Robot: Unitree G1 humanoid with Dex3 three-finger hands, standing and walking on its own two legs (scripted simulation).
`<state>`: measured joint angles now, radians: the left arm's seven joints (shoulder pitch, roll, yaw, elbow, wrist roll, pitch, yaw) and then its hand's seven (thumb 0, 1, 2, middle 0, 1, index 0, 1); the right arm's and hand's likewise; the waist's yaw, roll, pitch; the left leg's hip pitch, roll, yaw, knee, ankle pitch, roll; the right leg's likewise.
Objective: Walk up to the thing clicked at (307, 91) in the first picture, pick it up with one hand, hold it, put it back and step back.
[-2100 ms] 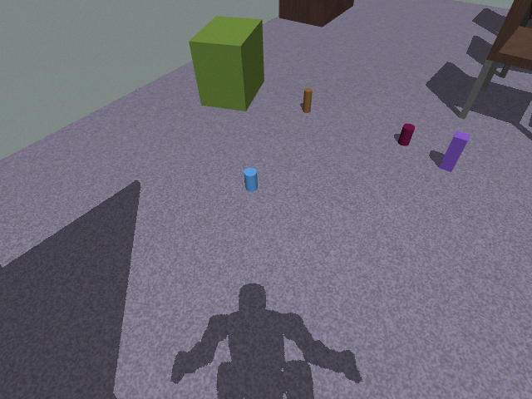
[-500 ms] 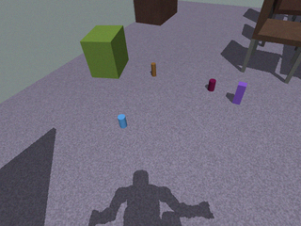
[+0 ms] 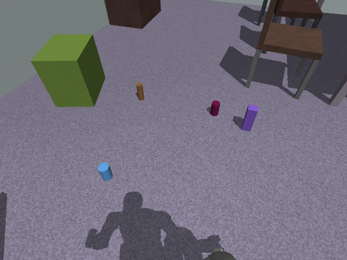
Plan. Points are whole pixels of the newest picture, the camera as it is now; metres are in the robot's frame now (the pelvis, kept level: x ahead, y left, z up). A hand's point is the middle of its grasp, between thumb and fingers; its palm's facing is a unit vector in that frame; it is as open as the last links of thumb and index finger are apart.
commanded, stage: walk up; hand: left
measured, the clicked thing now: (140, 91) +1.60 +0.25 -0.69
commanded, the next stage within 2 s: none
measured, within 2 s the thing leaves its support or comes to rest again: neither
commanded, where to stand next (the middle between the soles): +1.26 +0.04 m, yaw +0 degrees
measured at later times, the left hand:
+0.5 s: hand (93, 210) +0.31 +0.24 -0.13, palm faces +0.01 -0.93 -0.38, open 7.4 cm
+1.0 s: hand (111, 124) +0.66 +0.24 -0.13, palm faces -0.07 -0.92 -0.38, open 7.4 cm
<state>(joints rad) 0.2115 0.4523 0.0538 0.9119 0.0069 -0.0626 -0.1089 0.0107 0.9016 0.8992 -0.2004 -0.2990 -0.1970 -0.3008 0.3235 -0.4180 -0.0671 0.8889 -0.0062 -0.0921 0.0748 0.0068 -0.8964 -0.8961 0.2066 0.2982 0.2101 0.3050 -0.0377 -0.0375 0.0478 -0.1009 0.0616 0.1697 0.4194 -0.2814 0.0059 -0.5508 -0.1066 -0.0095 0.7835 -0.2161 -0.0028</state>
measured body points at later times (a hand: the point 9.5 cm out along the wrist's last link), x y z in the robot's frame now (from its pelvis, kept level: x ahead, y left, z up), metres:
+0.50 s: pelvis +0.29 -0.04 +0.00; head +0.31 -0.05 +0.45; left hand +0.31 +0.29 -0.11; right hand +0.40 -0.35 -0.12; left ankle +0.43 +0.11 -0.71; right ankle +0.22 -0.15 -0.74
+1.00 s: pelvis +0.55 -0.03 -0.01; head +0.57 -0.05 +0.44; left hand +0.66 +0.29 -0.11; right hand +0.58 -0.36 -0.13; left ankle +0.46 +0.10 -0.74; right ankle +0.68 -0.16 -0.73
